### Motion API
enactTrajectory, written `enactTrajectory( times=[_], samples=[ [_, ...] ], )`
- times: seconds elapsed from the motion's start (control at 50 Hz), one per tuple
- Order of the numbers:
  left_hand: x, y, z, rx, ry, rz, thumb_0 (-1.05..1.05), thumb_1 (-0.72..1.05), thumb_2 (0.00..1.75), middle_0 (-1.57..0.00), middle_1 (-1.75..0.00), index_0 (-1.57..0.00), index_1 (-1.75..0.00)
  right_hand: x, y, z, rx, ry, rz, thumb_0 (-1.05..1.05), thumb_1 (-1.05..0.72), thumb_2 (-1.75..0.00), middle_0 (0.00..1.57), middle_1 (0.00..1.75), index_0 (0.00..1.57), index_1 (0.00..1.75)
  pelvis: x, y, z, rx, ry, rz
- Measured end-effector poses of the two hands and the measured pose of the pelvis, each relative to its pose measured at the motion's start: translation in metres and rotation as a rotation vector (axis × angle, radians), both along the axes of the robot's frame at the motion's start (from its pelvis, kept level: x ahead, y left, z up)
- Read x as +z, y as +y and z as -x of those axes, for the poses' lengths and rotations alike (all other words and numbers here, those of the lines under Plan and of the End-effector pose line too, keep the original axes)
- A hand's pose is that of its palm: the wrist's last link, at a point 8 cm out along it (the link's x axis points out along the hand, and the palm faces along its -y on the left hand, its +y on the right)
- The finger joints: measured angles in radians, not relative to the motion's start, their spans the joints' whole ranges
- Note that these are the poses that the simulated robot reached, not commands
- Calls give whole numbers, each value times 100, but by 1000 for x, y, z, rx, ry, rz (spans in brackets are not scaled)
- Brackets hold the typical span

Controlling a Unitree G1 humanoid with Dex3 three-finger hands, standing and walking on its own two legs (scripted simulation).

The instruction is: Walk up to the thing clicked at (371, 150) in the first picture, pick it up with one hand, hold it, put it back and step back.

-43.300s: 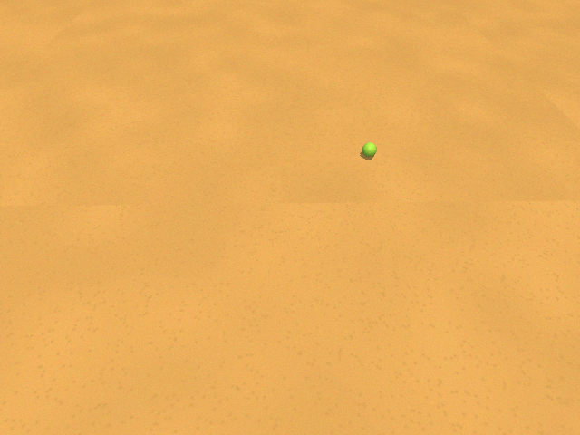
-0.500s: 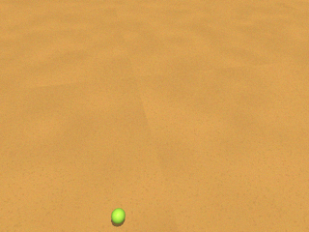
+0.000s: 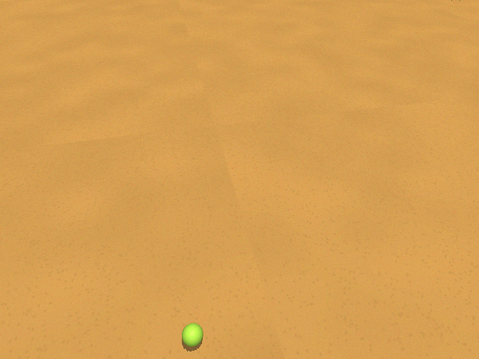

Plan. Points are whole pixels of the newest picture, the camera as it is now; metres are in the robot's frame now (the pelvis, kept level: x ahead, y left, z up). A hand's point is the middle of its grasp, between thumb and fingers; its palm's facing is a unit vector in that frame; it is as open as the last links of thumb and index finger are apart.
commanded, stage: stand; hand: left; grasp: from above
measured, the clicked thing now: (192, 334) +0.44 +0.18 -0.74
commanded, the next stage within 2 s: step back in 1.62 s
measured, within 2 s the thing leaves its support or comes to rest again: neither
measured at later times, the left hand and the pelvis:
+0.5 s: hand out of the picture +0.08 +0.21 -0.16, palm faces +0.02 -0.95 -0.33, open 7.4 cm; pelvis +0.02 -0.02 +0.00, yaw +0 degrees
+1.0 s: hand out of the picture +0.10 +0.21 -0.15, palm faces +0.02 -0.94 -0.34, open 7.4 cm; pelvis +0.03 -0.04 +0.00, yaw +0 degrees
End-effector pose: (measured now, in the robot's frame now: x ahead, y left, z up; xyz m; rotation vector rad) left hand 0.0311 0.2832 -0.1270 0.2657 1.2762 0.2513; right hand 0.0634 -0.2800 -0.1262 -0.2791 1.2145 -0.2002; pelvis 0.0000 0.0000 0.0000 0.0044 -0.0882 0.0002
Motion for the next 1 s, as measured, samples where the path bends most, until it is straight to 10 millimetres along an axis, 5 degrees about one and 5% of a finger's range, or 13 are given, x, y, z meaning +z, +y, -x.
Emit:
enactTrajectory(
  times=[0.22, 0.66, 1.0],
  samples=[
    [2, -9, 7, -2, 49, -5, 1, 90, 90, -20, -30, -20, -30, -3, -14, 1, -4, 34, -5, 1, -91, -89, 20, 30, 20, 30, 1, -10, -5, 3, 15, 1],
    [7, -32, -59, -39, -48, 4, 1, 90, 90, -20, -30, -20, -30, 1, -35, -24, -3, 14, 3, 1, -91, -89, 20, 30, 20, 30, 3, -29, -24, -1, 20, 2],
    [11, -30, -65, -39, -46, -11, 1, 90, 90, -20, -30, -20, -30, 3, -46, -27, -3, 19, 12, 1, -91, -89, 20, 30, 20, 30, 4, -36, -28, -3, 26, 2]
  ],
)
